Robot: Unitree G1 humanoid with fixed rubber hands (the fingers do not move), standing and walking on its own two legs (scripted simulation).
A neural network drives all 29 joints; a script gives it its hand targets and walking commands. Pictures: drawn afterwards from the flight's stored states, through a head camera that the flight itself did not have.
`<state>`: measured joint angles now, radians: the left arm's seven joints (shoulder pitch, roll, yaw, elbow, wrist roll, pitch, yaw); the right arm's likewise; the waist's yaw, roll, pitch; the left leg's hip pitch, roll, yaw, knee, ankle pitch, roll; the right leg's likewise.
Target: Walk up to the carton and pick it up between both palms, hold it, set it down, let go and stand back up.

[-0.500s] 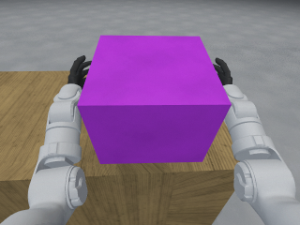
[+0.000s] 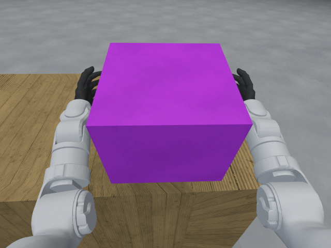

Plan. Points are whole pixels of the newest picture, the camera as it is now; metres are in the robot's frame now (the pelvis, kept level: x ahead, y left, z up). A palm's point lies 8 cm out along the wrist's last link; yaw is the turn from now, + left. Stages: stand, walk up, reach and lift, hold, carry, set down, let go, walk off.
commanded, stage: set down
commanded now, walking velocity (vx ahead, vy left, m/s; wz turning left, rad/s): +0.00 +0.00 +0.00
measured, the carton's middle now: (166, 112) +0.42 +0.02 +0.15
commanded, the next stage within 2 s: none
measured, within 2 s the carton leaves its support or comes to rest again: neither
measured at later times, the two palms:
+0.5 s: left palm (94, 108) +0.42 +0.20 +0.15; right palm (240, 108) +0.43 -0.18 +0.16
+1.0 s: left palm (99, 114) +0.44 +0.20 +0.12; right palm (238, 113) +0.44 -0.18 +0.13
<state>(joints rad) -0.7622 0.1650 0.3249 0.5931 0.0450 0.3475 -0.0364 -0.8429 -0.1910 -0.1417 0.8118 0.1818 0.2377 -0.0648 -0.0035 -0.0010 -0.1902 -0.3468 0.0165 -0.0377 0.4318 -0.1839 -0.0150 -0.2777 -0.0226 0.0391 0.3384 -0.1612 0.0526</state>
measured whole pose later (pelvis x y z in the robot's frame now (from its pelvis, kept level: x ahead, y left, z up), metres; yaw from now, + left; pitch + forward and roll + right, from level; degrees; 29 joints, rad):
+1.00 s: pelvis +0.02 +0.00 +0.00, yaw +0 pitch +7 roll -1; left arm -0.79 0.17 0.33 0.94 0.04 0.02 -0.04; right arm -0.83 -0.18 -0.18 0.98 0.05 0.05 -0.03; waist 0.00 0.00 -0.14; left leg -0.35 0.02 -0.04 0.43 -0.21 -0.02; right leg -0.28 -0.02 0.04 0.34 -0.19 0.05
